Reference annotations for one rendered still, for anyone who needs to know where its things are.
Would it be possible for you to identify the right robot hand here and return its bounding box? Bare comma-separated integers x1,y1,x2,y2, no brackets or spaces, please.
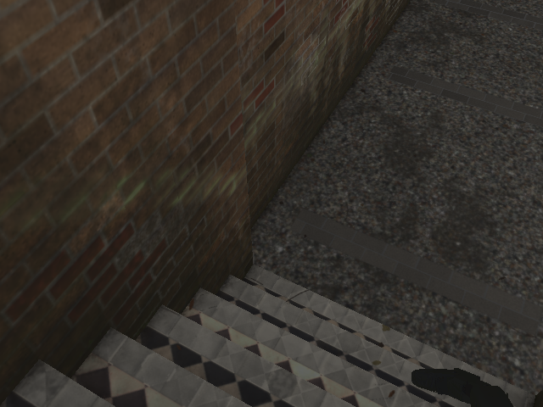
411,368,513,407

